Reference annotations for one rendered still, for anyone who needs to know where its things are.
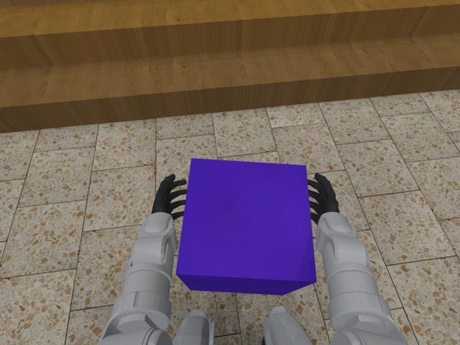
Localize robot left upper arm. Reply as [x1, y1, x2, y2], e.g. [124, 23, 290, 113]
[99, 327, 173, 345]

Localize robot left hand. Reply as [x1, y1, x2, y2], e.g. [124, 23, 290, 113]
[151, 174, 187, 220]

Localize robot right shin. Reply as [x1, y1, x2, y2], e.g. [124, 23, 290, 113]
[269, 306, 286, 318]

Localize robot right hand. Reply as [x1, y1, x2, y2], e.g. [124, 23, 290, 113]
[308, 173, 339, 225]

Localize robot shin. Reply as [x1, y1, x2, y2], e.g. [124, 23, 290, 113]
[183, 309, 206, 321]
[269, 306, 286, 318]

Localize robot right upper arm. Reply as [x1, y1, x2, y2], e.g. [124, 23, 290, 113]
[330, 328, 406, 345]

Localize robot left forearm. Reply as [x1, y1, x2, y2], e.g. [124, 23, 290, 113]
[97, 212, 178, 345]

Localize carton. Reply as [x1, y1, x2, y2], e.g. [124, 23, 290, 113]
[176, 158, 317, 295]

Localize robot right forearm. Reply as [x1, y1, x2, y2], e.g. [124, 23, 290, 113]
[316, 212, 408, 345]

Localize robot left shin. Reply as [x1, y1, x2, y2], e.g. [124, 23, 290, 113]
[183, 309, 206, 321]

